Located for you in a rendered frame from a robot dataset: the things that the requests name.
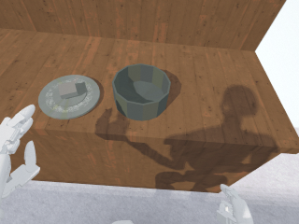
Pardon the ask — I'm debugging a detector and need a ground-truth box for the robot left hand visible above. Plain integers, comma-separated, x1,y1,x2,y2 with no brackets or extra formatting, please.
0,105,40,207

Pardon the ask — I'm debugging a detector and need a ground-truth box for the knob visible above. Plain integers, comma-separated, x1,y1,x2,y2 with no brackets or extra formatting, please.
58,81,78,99

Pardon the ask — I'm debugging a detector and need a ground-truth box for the robot right hand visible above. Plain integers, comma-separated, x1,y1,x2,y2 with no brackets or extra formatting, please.
217,184,254,224

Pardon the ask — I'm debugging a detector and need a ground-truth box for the lid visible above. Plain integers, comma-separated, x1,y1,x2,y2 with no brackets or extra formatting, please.
38,75,100,119

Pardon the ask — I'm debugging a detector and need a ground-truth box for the table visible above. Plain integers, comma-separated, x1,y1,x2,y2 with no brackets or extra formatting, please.
0,0,299,193

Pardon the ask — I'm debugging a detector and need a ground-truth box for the pot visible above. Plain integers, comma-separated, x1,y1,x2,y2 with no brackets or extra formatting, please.
112,63,171,121

